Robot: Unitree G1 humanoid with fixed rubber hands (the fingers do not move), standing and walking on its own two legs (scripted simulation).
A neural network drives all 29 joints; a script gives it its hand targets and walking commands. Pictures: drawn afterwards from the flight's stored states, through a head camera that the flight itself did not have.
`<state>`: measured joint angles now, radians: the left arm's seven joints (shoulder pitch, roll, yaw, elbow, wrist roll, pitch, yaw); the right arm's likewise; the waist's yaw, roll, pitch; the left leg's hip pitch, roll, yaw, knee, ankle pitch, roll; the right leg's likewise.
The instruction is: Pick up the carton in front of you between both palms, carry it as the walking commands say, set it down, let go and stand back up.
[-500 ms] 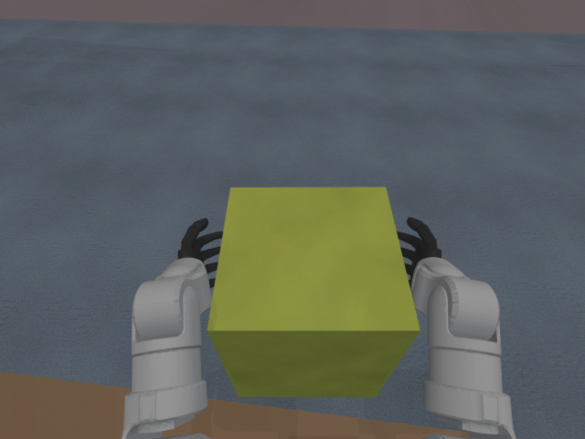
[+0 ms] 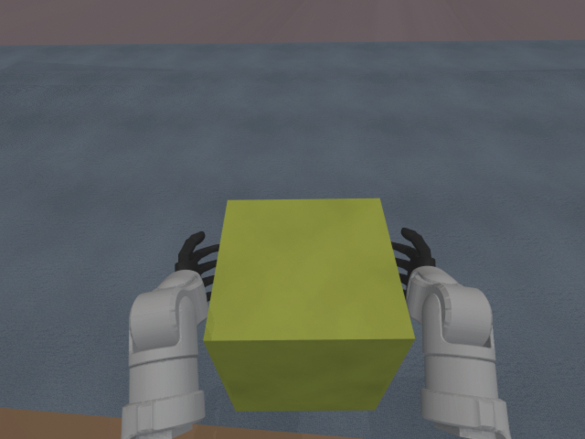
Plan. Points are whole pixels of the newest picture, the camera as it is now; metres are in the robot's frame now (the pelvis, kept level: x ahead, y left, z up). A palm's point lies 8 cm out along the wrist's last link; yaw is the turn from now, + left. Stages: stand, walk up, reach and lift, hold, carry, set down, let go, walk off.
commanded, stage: carry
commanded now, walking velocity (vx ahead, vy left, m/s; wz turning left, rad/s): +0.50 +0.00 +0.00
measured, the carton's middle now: (304, 309) +0.31 -0.01 +0.04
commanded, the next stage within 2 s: none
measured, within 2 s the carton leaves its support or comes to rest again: neither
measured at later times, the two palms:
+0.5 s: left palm (234, 195) +0.51 +0.10 +0.11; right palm (407, 189) +0.50 -0.20 +0.10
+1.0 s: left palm (256, 129) +0.79 +0.07 +0.08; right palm (383, 125) +0.77 -0.23 +0.09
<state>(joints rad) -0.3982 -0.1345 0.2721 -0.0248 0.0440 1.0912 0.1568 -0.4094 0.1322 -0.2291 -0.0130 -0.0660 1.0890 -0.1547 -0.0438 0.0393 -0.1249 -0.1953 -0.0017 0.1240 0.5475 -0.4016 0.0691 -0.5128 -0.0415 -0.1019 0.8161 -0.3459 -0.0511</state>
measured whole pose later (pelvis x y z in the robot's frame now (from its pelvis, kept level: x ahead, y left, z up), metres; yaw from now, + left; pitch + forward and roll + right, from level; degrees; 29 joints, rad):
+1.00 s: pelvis +0.46 -0.05 -0.02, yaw -2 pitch +5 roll +1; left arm -0.35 -0.13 0.24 -0.24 0.03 1.03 0.16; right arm -0.41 0.12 -0.19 -0.14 0.01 1.00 -0.16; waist -0.10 -0.03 -0.03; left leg -0.19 -0.03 0.10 0.65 -0.53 0.05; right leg -0.65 -0.07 -0.02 0.59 0.22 -0.06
